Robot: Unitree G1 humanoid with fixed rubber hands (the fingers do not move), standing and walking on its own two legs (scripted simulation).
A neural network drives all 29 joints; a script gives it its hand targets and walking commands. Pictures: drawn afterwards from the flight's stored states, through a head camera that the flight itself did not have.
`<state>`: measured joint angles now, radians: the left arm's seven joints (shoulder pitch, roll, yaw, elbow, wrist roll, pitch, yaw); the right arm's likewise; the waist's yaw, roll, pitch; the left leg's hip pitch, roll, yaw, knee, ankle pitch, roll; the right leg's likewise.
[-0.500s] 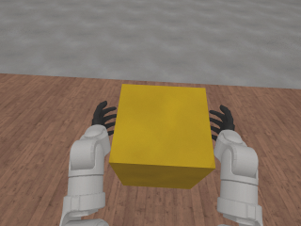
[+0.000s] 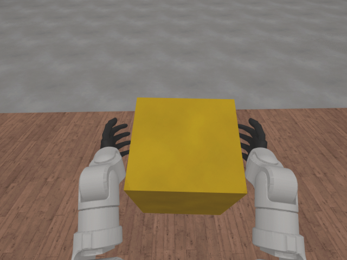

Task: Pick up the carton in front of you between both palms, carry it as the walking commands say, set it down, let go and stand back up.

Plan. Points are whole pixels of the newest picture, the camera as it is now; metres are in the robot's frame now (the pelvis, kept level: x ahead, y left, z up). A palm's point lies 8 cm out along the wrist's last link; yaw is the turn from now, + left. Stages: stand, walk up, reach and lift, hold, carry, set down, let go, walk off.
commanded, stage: carry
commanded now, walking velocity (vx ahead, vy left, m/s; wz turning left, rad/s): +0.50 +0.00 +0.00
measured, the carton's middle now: (183, 162) +0.35 -0.02 +0.06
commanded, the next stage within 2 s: none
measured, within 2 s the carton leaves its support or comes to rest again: neither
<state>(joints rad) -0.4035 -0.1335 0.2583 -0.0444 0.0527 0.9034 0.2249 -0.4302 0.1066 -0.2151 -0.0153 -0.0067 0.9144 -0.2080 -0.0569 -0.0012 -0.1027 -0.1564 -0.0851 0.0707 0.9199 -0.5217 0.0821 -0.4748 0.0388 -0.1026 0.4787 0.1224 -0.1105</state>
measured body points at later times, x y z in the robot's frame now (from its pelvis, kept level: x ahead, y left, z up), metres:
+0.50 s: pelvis +0.30 +0.01 -0.04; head +0.30 +0.01 +0.41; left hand +0.63 +0.17 +0.07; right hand +0.64 -0.15 +0.07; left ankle +0.43 +0.07 -0.76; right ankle +0.11 -0.05 -0.72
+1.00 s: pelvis +0.59 +0.01 -0.07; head +0.60 +0.02 +0.38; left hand +0.94 +0.15 +0.03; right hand +0.92 -0.17 +0.03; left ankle +0.42 +0.06 -0.77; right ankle +0.74 -0.08 -0.78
